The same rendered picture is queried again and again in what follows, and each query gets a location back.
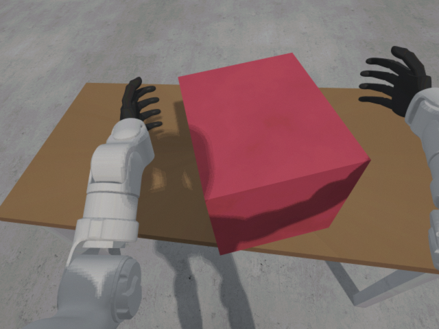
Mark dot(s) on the table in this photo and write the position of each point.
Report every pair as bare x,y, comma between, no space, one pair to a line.
384,222

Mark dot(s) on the robot left upper arm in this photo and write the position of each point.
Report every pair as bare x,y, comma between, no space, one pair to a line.
97,292

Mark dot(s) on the left robot forearm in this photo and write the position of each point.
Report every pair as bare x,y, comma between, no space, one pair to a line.
114,184

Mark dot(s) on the right robot hand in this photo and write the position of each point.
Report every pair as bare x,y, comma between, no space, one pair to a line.
410,81

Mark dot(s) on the left robot hand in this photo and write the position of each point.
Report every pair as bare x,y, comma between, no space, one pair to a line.
131,108

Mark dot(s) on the carton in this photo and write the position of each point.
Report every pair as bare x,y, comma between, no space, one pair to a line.
275,160

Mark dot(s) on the right robot forearm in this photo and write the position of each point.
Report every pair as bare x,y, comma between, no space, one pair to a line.
423,118

